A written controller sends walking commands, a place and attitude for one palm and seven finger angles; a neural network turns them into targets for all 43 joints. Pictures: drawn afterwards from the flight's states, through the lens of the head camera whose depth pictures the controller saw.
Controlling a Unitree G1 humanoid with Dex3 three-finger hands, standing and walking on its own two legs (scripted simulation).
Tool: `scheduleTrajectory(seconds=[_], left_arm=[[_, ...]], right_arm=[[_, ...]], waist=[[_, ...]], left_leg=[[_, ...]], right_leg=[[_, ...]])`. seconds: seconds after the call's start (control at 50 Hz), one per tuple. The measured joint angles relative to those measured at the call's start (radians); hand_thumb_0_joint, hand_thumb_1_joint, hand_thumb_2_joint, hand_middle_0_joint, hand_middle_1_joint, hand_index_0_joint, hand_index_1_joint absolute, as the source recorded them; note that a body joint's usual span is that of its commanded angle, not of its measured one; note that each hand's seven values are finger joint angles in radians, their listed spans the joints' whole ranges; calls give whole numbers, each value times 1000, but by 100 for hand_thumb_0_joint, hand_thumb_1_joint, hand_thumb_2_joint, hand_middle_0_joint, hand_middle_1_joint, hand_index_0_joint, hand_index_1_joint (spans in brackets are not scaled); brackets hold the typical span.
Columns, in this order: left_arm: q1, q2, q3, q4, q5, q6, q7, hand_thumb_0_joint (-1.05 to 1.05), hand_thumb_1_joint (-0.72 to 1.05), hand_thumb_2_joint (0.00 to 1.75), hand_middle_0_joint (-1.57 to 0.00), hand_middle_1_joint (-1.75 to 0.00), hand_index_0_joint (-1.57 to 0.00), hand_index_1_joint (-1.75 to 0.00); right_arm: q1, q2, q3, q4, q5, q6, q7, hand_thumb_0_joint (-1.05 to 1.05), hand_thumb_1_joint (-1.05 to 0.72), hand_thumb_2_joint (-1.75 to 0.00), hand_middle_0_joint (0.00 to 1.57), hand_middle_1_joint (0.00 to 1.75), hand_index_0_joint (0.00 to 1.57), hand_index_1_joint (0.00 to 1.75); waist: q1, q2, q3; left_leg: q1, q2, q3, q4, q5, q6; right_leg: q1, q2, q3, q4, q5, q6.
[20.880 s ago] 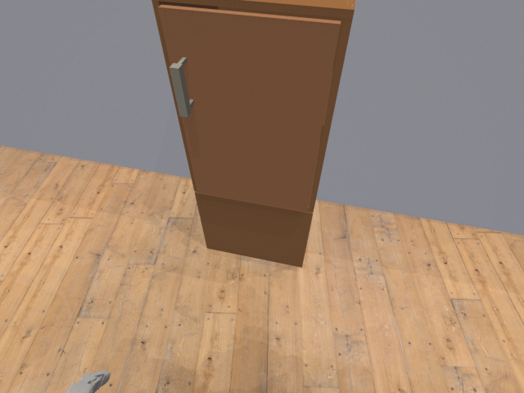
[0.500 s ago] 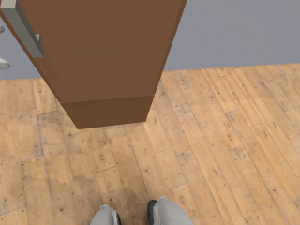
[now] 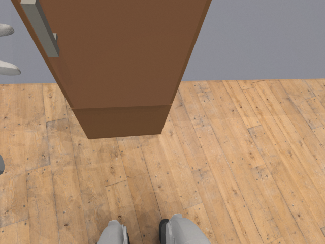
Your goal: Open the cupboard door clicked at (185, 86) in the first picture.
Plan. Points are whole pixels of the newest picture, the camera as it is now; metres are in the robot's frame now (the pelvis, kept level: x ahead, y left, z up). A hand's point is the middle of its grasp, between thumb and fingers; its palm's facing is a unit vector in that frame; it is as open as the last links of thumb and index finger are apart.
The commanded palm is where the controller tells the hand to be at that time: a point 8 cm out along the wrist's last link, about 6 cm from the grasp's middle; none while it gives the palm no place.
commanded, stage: move the hooked fingers beside the handle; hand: left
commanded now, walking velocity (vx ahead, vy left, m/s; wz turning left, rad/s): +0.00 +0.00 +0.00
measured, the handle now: (44, 23) +0.58 +0.21 +0.12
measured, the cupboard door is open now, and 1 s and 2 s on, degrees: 0 0 0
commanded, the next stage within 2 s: slide the fingers in behind the handle in 0.22 s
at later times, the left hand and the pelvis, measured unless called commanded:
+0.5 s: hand out of the picture +0.53 +0.29 +0.12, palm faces +0.01 -1.00 -0.01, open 14.0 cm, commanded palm +0.52 +0.31 +0.11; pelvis +0.00 +0.01 +0.00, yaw -1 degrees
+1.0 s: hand (20, 40) +0.53 +0.25 +0.12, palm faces +0.03 -1.00 -0.01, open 14.0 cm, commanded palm +0.51 +0.28 +0.11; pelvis +0.00 +0.00 +0.00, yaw +0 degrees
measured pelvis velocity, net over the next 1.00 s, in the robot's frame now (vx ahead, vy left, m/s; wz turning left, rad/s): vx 0.00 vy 0.00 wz -0.01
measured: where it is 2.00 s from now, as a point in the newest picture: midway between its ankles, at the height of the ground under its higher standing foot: outside the picture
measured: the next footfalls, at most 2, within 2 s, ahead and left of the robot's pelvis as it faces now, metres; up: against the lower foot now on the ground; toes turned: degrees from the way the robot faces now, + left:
none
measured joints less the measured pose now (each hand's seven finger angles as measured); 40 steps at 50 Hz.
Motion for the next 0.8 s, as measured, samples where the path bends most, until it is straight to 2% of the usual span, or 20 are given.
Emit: scheduleTrajectory(seconds=[0.16,0.24,0.34,0.4,0.48,0.6,0.74,0.8], left_arm=[[-41,34,-2,46,19,31,6,-1,-50,30,-30,-120,-30,-120],[-48,57,15,50,34,27,13,-1,-50,30,-30,-120,-30,-120],[-42,70,36,34,28,12,5,-1,-50,30,-30,-120,-30,-120],[-44,72,23,39,20,23,-5,-1,-50,30,-30,-120,-30,-120],[-26,45,3,11,19,37,-5,-1,-50,30,-30,-120,-29,-120],[1,-34,-17,-31,-10,27,20,-1,-50,30,-30,-120,-29,-120],[21,-87,-24,-48,16,28,88,-1,-50,30,-30,-120,-30,-120],[45,-107,-10,-69,11,9,102,-1,-50,30,-30,-120,-30,-120]], right_arm=[[25,-2,12,6,2,-3,-6,1,-91,-90,21,30,21,30],[41,0,18,6,-1,-7,-7,1,-91,-90,21,30,21,30],[62,5,17,16,-3,-5,-3,1,-91,-90,21,30,21,30],[71,5,17,21,-1,-1,-1,1,-91,-90,21,30,21,30],[82,7,11,23,-5,0,2,1,-91,-90,21,30,21,30],[77,11,0,28,-12,0,15,1,-91,-90,21,30,21,30],[53,14,-8,9,-16,-8,23,1,-91,-90,21,30,21,30],[46,16,-11,6,-16,-8,29,1,-91,-90,21,30,21,30]], waist=[[-21,7,3],[-32,9,9],[-34,10,6],[-33,11,4],[-27,14,-6],[-13,15,-17],[-14,20,-19],[-7,21,-22]], left_leg=[[-24,1,2,10,5,4],[-39,4,6,18,5,5],[-49,7,11,21,3,6],[-47,6,11,20,2,8],[-43,2,9,13,2,9],[-17,-1,8,2,0,9],[0,-3,11,-3,-4,8],[12,-1,18,-9,-5,6]], right_leg=[[-24,1,3,9,7,1],[-41,3,7,14,11,2],[-52,6,12,15,13,4],[-49,6,12,11,13,6],[-42,3,10,2,13,8],[-15,0,10,-9,9,10],[-3,-2,13,-6,3,9],[3,1,20,-7,2,8]])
